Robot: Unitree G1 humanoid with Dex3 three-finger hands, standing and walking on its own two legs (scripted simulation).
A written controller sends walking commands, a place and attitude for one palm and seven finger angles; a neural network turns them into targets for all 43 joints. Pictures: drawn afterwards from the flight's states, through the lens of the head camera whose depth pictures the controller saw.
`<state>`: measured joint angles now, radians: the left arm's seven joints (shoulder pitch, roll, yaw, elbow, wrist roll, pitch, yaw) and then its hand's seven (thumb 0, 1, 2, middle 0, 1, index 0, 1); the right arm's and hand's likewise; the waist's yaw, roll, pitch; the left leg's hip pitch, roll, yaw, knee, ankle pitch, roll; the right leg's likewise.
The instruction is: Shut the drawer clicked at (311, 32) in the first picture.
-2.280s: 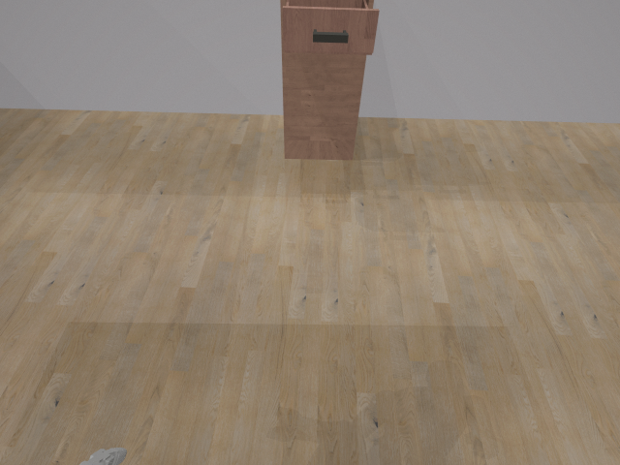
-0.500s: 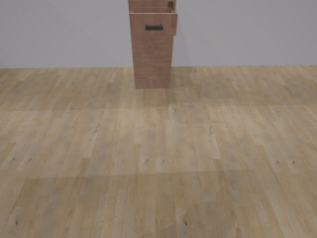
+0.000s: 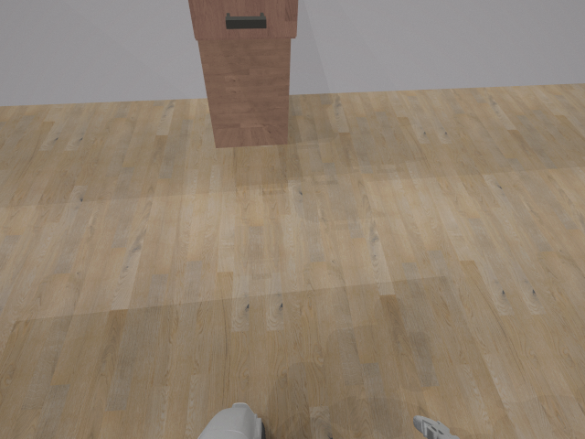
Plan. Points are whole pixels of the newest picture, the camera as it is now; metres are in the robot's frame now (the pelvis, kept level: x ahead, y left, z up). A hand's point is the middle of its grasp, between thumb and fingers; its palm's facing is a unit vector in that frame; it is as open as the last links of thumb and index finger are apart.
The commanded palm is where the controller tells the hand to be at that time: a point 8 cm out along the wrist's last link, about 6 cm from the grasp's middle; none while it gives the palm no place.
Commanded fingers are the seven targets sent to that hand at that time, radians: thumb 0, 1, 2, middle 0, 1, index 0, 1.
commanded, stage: walk to a spot facing it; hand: left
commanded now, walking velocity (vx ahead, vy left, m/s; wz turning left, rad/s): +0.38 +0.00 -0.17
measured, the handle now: (245, 19) +1.20 +0.29 +0.01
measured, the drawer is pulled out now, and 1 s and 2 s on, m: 0.30 0.30 0.30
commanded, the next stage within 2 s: turn to face it in 1.36 s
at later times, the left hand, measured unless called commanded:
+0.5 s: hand (230, 296) +0.37 +0.16 -0.15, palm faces -0.20 -0.97 -0.17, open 7.4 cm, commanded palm none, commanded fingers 0.00 0.90 0.90 -0.20 -0.30 -0.20 -0.30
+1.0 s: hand (230, 279) +0.42 +0.18 -0.19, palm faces -0.04 -0.99 -0.13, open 7.3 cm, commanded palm none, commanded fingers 0.00 0.90 0.90 -0.20 -0.30 -0.20 -0.30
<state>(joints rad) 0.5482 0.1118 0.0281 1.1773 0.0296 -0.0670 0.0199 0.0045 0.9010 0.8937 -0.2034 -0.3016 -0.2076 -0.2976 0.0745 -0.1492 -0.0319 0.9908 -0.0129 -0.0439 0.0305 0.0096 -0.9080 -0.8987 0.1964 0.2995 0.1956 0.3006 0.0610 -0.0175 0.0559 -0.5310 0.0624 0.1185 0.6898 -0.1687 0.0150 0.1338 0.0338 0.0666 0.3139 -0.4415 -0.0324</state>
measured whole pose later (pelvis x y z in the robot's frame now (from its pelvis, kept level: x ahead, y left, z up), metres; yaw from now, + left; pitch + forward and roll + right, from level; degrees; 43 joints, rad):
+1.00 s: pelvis +0.45 +0.00 +0.00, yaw -7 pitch -2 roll -3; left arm 0.41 0.19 0.06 1.12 0.03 -0.05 -0.01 0.00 0.91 0.89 -0.20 -0.30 -0.20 -0.30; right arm 0.19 -0.21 -0.06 1.00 -0.03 -0.06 0.03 0.02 -0.93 -0.90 0.19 0.30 0.19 0.30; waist 0.03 -0.02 0.01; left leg -0.41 0.12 0.14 0.63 -0.21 0.01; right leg -0.04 -0.05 -0.16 0.53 -0.43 0.03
